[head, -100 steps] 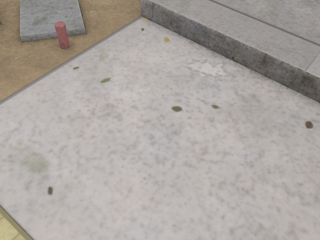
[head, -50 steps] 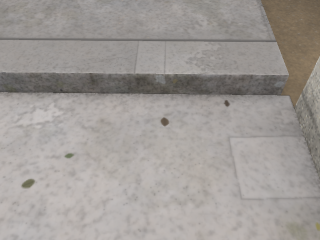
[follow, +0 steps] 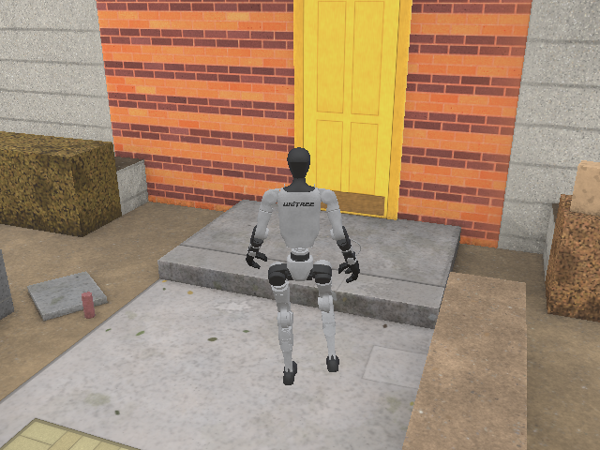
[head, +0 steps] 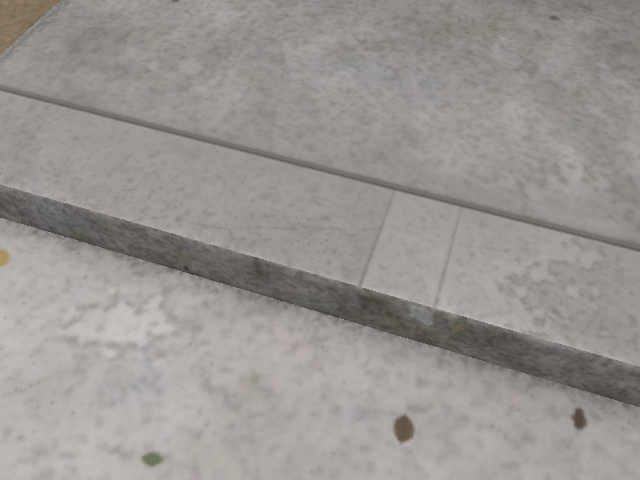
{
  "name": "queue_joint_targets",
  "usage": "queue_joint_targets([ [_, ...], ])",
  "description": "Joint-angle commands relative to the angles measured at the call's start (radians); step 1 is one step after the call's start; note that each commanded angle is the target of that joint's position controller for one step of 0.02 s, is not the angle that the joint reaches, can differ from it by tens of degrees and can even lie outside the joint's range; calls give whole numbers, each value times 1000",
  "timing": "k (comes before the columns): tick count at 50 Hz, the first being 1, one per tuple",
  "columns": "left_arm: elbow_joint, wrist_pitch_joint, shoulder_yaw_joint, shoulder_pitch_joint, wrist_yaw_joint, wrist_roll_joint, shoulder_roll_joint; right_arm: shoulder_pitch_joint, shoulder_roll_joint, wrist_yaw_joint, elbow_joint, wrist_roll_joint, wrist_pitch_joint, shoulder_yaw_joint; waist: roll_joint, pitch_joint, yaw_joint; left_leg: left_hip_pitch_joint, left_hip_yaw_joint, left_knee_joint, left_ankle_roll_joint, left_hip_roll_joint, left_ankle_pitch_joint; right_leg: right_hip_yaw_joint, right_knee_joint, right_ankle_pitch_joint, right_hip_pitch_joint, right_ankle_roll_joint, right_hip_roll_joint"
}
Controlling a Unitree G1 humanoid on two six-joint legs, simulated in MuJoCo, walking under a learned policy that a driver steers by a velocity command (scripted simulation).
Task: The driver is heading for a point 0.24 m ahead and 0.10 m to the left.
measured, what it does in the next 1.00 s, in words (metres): walks ahead: right foot, then left foot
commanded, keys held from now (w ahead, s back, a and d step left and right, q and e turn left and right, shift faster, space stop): w+q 0.04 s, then no key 0.96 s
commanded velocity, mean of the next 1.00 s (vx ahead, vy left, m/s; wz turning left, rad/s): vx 0.14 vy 0.00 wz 0.16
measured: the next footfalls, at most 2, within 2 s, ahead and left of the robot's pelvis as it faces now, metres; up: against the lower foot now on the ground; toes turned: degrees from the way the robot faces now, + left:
right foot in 0.24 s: +0.33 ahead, -0.12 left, +0.00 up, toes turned +6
left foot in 0.58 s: +0.22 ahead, +0.07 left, +0.00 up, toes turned +4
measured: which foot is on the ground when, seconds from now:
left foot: down 0.00-0.26, up 0.28-0.56, down 0.58-1.00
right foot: up 0.00-0.22, down 0.24-1.00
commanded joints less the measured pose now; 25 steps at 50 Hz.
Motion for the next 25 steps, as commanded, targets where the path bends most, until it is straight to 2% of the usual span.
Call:
queue_joint_targets([
  [1,-71,7,16,-12,2,12,72,-52,-159,-22,-85,3,-22,-37,37,-62,42,8,-240,-172,183,243,320,-25,-179,124,-30,34,-2],
  [3,-81,7,3,-87,-3,11,44,-38,-165,-31,-77,6,-13,-39,73,-46,13,-40,-161,-140,130,180,335,-47,-376,290,42,39,40],
  [5,-86,0,-1,-145,-15,3,41,18,-159,-38,-56,4,1,-37,99,-64,-31,-29,-148,-102,94,168,359,-69,-504,435,111,38,87],
  [6,-47,40,-25,-54,-30,42,5,85,-170,-12,-10,-32,4,-35,152,-97,-17,36,-120,-70,59,151,489,-116,-481,421,155,19,84],
  [7,-45,49,-22,-60,-30,41,20,104,-139,-5,-8,-32,5,-31,144,-95,-38,60,-127,-38,41,159,544,-108,-486,414,161,6,83],
  [9,-51,48,-14,-67,-22,41,62,105,-129,-8,-9,-35,10,-25,131,-85,-33,122,-185,29,21,198,555,-80,-530,341,170,-21,88],
  [10,-39,41,-7,-31,-20,43,86,86,-138,-15,-13,-40,11,-27,131,-81,-10,148,-218,68,7,215,553,-65,-561,312,197,-39,88],
  [11,-14,31,-3,32,-17,44,96,58,-147,-24,-16,-37,11,-29,118,-83,30,158,-226,137,-8,208,590,-64,-626,331,262,-58,93],
  [12,12,14,-1,104,-11,49,111,54,-137,-28,-21,-29,5,-24,79,-111,63,144,-208,248,-31,161,550,-42,-687,495,378,-76,55],
  [13,9,-1,5,180,-5,54,175,117,-91,-31,-46,-24,-3,-10,-62,-231,55,47,-166,448,-61,98,211,123,-590,959,596,-122,-153],
  [14,17,18,27,193,-7,29,220,272,-71,-39,-18,14,10,-9,-295,-398,31,-121,-66,726,-94,-42,-439,397,-597,1228,790,-317,-363],
  [15,14,35,12,182,-15,-6,154,254,-133,-44,16,-25,27,-16,-159,-384,31,-160,-105,791,-96,-10,-473,445,-649,1077,719,-318,-336],
  [16,13,40,-8,128,-15,-9,87,175,-130,-38,23,-36,37,-17,-73,-282,31,-164,-119,797,-105,16,-419,338,-684,906,621,-286,-275],
  [17,19,46,-23,83,-10,-3,46,122,-108,-33,21,-38,46,-9,-50,-208,23,-164,-108,752,-115,42,-386,260,-719,808,542,-253,-226],
  [18,31,50,-32,60,-4,-4,29,90,-89,-26,19,-42,58,-2,-75,-158,15,-136,-100,683,-124,69,-358,190,-756,749,470,-229,-185],
  [20,60,57,-30,45,0,5,44,122,-68,-23,48,-44,84,8,-118,-147,-9,-22,-45,584,-136,68,-318,102,-787,676,375,-205,-122],
  [22,85,61,-28,51,1,9,55,121,-54,-28,68,-41,95,19,-126,-152,-10,23,-12,451,-137,75,-325,82,-802,577,362,-210,-108],
  [25,119,76,-22,66,-2,8,79,89,-49,-36,93,-39,101,32,-148,-134,9,76,20,274,-122,89,-250,98,-827,315,339,-206,-101],
])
